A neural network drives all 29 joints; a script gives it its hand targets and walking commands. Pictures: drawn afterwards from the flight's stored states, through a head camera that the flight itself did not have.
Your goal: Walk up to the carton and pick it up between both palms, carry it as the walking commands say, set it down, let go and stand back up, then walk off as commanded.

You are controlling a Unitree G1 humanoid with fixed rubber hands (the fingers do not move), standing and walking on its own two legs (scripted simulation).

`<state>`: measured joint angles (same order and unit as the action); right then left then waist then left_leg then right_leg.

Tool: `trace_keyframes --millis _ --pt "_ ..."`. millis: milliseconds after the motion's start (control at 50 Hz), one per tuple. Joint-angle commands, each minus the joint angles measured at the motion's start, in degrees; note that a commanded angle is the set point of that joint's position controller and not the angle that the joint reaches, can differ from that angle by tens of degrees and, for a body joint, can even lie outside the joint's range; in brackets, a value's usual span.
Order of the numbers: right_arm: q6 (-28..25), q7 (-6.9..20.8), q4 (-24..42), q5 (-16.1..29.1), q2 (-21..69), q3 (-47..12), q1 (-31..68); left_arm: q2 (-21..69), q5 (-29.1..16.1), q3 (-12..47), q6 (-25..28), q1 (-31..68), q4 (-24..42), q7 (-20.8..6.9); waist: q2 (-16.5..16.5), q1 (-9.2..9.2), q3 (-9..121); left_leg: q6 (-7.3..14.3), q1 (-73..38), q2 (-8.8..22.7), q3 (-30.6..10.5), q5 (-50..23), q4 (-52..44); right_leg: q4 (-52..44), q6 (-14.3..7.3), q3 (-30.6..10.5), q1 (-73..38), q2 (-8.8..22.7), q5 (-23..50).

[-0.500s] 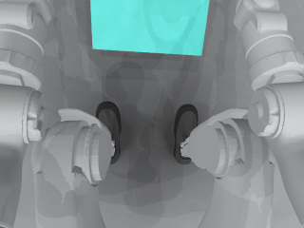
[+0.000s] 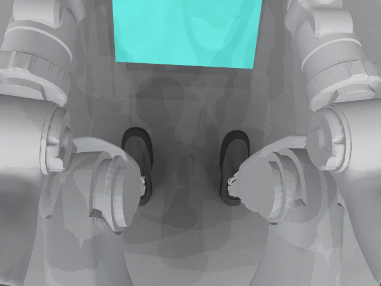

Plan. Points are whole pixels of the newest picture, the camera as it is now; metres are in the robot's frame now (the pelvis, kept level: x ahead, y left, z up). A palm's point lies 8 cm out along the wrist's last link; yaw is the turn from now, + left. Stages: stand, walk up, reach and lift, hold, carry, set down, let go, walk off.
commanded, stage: reach and lift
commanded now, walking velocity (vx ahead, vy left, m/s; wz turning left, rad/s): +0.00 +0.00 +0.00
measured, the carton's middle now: (186, 2) +0.52 +0.01 -0.29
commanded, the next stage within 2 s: none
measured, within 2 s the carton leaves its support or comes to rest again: leaves its support in 0.86 s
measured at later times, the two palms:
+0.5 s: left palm out of the picture +0.55 +0.18 -0.20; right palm out of the picture +0.55 -0.15 -0.20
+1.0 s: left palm out of the picture +0.53 +0.17 -0.17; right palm out of the picture +0.55 -0.15 -0.15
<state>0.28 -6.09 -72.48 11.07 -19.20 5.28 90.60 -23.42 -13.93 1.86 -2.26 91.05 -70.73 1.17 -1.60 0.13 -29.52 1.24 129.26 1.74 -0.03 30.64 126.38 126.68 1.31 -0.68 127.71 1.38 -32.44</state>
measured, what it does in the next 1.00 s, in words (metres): stands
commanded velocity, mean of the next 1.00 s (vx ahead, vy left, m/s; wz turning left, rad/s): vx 0.00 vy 0.00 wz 0.00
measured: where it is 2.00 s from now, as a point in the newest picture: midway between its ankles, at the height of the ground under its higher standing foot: (186, 179)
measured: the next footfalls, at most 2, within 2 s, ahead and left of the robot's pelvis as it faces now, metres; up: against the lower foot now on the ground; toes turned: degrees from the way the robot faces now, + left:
none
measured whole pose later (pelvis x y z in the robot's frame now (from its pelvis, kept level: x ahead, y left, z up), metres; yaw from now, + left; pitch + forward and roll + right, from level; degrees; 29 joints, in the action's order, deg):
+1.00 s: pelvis -0.01 +0.00 -0.01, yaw +0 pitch +27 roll +0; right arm 8.5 -10.5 -65.6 13.9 -17.8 1.9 89.1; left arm -22.9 -13.0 3.8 -11.7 88.1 -68.4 5.5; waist -1.5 0.1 -30.0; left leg 0.5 125.3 1.3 -0.2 29.6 128.2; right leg 128.6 1.4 -1.7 124.8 -0.6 -30.5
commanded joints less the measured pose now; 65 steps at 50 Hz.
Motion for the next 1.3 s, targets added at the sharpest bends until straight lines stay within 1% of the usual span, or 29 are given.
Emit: trace_keyframes --millis 0,60,100,120,140,160,200,260,300,320,440,500,520,580,620,680,720,780,860,920,940,1000,1020,1080,1100,1140,1200,1220,1280 --pt "0.81 11.67 6.77 -0.22 42.33 -2.86 17.11 42.94 5.53 3.43 -1.82 18.06 3.08 -10.99 3.69 -0.94 54.74 -0.87 -29.31 -4.84 -2.35 -15.99 -6.92 -5.88 -1.08 2.49 -19.33 -6.42 14.29" --pt "2.19 14.01 6.95 -1.27 45.79 -2.01 16.05 47.81 6.71 3.06 -3.26 16.26 4.83 -13.08 4.98 -0.95 53.49 -0.97 -29.27 -5.17 -1.53 -15.50 -6.53 -5.80 -1.38 2.81 -17.59 -6.69 13.08" --pt "2.66 14.99 8.50 -1.37 46.92 -2.33 16.37 49.36 7.17 2.46 -3.98 15.41 5.38 -14.14 4.02 -1.17 53.19 -0.58 -27.80 -5.29 -1.55 -15.04 -6.33 -5.58 -1.39 3.21 -17.12 -6.74 12.83" --pt "3.12 15.43 8.25 -1.28 47.64 -2.59 16.21 49.67 7.68 2.02 -4.27 14.62 5.43 -14.50 4.10 0.07 53.49 -0.36 -27.98 -5.35 -1.28 -14.72 -6.38 -5.12 -1.35 3.25 -16.96 -6.74 12.31" --pt "3.27 15.75 8.96 -1.06 47.70 -2.74 16.33 50.55 7.38 2.05 -4.55 14.39 5.50 -14.80 4.31 -0.68 53.62 -0.33 -28.93 -5.40 -1.38 -15.36 -6.31 -5.28 -1.43 3.28 -16.85 -6.82 12.65" --pt "3.40 16.02 9.16 -0.93 48.39 -3.23 16.42 50.93 7.30 2.18 -4.61 14.61 6.15 -15.00 4.26 -0.10 53.82 -0.14 -28.87 -5.46 -1.13 -15.36 -6.21 -5.15 -1.54 3.29 -16.41 -6.87 12.37" --pt "3.64 16.35 9.32 -0.55 48.32 -3.68 16.57 51.68 6.71 2.72 -4.94 15.05 6.36 -15.36 4.42 -0.73 53.66 -0.05 -29.01 -5.28 -1.29 -15.63 -6.12 -4.75 -1.71 3.29 -16.39 -6.74 12.84" --pt "3.71 16.62 10.36 0.30 49.08 -4.82 17.93 52.61 6.01 3.00 -5.12 15.00 7.32 -15.78 3.44 -0.55 53.80 0.33 -28.60 -5.40 -1.22 -15.96 -5.97 -4.57 -1.74 3.36 -16.85 -6.83 13.12" --pt "3.68 16.64 10.13 0.71 49.53 -4.92 17.82 53.04 5.44 3.59 -5.14 15.50 7.38 -15.78 4.19 -0.87 53.79 0.08 -29.10 -5.32 -1.27 -16.61 -5.98 -4.46 -2.00 3.56 -16.37 -6.82 13.60" --pt "3.61 16.71 10.53 1.14 49.82 -5.50 18.65 53.44 5.62 3.44 -5.09 15.20 7.17 -15.82 4.20 -0.16 53.93 0.31 -29.08 -5.42 -0.97 -16.34 -5.99 -4.53 -1.88 3.47 -16.18 -7.03 13.32" --pt "3.08 16.04 13.00 2.65 50.80 -7.69 21.52 54.78 3.46 4.97 -4.67 17.77 9.41 -15.68 3.61 -0.31 58.18 0.38 -30.46 -5.34 -0.49 -18.43 -5.32 -4.17 -2.01 3.84 -18.74 -7.36 15.55" --pt "2.95 15.37 14.16 3.89 52.53 -9.09 22.26 55.32 1.88 7.08 -4.25 20.53 11.81 -15.16 3.90 -0.42 64.26 0.08 -33.43 -5.28 -0.24 -20.47 -4.97 -3.84 -1.96 4.32 -21.85 -7.45 17.90" --pt "2.86 15.19 15.56 4.54 53.26 -9.60 23.33 55.34 1.64 7.81 -4.17 20.86 12.85 -14.88 4.23 0.43 66.34 -0.05 -34.93 -5.25 -0.27 -22.04 -5.15 -3.88 -1.85 4.41 -22.59 -7.51 19.14" --pt "2.54 14.20 20.21 6.51 53.92 -12.25 26.58 55.77 -0.69 9.50 -3.95 23.53 15.70 -14.09 3.56 0.15 75.75 -0.39 -39.72 -5.31 0.01 -25.13 -4.47 -3.75 -1.59 4.89 -27.04 -7.65 22.07" --pt "2.21 13.32 23.60 8.48 54.39 -13.83 29.92 55.58 -1.85 10.74 -3.92 24.55 16.74 -13.26 3.49 0.76 82.52 -0.33 -43.31 -5.50 -0.10 -27.54 -4.41 -3.65 -1.15 5.15 -30.17 -7.69 24.22" --pt "2.20 12.26 26.81 10.80 56.13 -15.06 31.32 56.80 -3.71 13.09 -3.58 27.01 21.77 -11.99 5.06 0.32 94.63 -1.06 -49.98 -5.86 0.41 -31.68 -4.45 -3.72 -0.91 5.43 -36.04 -8.31 28.24" --pt "2.61 11.85 30.63 12.11 57.83 -15.92 32.94 56.88 -5.27 13.94 -3.51 29.30 26.33 -11.10 4.47 0.29 102.60 -1.09 -54.53 -6.38 0.93 -33.90 -4.51 -4.26 -0.67 5.75 -39.49 -8.82 30.38" --pt "3.17 11.11 36.07 13.57 59.29 -17.14 36.78 58.08 -6.07 13.60 -3.92 30.35 29.60 -10.21 3.94 1.41 111.27 -1.10 -57.10 -6.82 2.21 -34.47 -5.12 -5.26 -0.14 5.86 -44.53 -9.25 32.05" --pt "5.02 10.37 37.73 13.14 61.93 -16.85 37.33 57.96 -6.50 12.73 -4.02 36.90 35.44 -9.73 2.50 1.54 117.49 -0.79 -56.97 -6.98 3.53 -30.36 -6.46 -6.86 -0.22 5.52 -49.02 -9.44 30.46" --pt "6.75 10.66 32.26 10.57 63.99 -14.05 35.32 56.49 -5.86 11.59 -3.89 41.97 36.71 -10.12 2.37 1.39 109.61 -0.69 -50.89 -6.92 4.57 -22.09 -8.25 -9.15 -0.76 5.10 -45.61 -9.20 23.15" --pt "7.24 10.79 30.63 9.24 64.10 -12.91 35.01 56.03 -5.80 10.76 -3.83 43.33 36.46 -10.43 1.27 0.86 106.62 -0.50 -49.05 -6.75 4.59 -19.53 -8.67 -9.73 -0.85 5.30 -43.96 -9.06 20.31" --pt "8.53 11.22 24.04 5.44 66.05 -8.73 31.84 54.51 -4.49 9.22 -3.73 47.11 35.43 -11.26 1.23 0.01 97.45 -0.35 -42.75 -6.31 4.94 -11.07 -10.71 -11.67 -1.66 5.14 -40.98 -9.02 12.78" --pt "8.79 11.44 23.54 4.57 66.35 -7.67 31.61 54.23 -4.60 9.22 -3.80 47.81 35.24 -11.50 1.19 -0.68 96.04 -0.42 -42.03 -6.19 4.94 -9.70 -11.30 -12.35 -1.92 5.25 -40.57 -9.15 11.59" --pt "9.57 11.57 23.86 3.03 66.70 -7.01 32.43 53.90 -4.90 8.67 -3.87 50.00 36.35 -11.99 1.25 -0.67 97.75 -0.48 -41.77 -6.14 5.14 -8.57 -11.82 -12.99 -2.04 5.26 -42.25 -8.82 10.71" --pt "9.79 11.65 24.55 2.92 66.77 -7.49 32.90 53.36 -4.98 8.75 -3.90 49.87 36.22 -11.81 0.94 0.22 99.51 -0.59 -43.28 -6.20 5.00 -9.77 -11.92 -12.99 -1.99 5.38 -42.30 -8.89 11.18" --pt "10.14 11.51 27.28 3.19 66.96 -8.85 33.12 53.80 -5.76 9.88 -3.90 51.04 39.97 -11.46 1.11 0.18 106.90 -0.83 -47.30 -6.44 4.87 -14.13 -11.35 -12.58 -1.74 5.43 -45.76 -9.06 14.92" --pt "9.72 10.70 35.07 5.59 66.02 -12.55 34.67 54.75 -7.01 12.04 -4.03 50.71 45.02 -10.29 2.44 1.38 121.10 -1.58 -56.17 -7.03 4.85 -23.69 -10.38 -11.95 -1.26 5.35 -51.93 -9.46 23.43" --pt "9.68 10.37 37.22 6.24 65.82 -13.71 34.13 55.28 -7.53 13.30 -4.14 50.31 47.16 -9.85 3.14 1.04 125.92 -1.77 -58.88 -7.29 4.70 -26.34 -9.80 -11.64 -1.39 5.06 -53.53 -9.63 25.91" --pt "9.77 9.41 43.33 8.08 64.10 -16.56 34.91 56.61 -8.06 15.40 -5.28 48.20 49.77 -8.58 5.98 1.86 136.52 -2.60 -66.86 -8.05 4.46 -32.54 -9.66 -11.03 -1.15 4.86 -56.11 -10.08 30.51"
